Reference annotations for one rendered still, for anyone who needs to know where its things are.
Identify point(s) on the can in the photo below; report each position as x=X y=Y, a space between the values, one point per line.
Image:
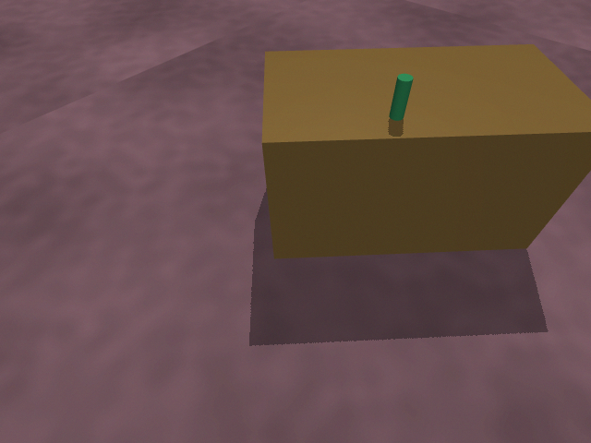
x=400 y=96

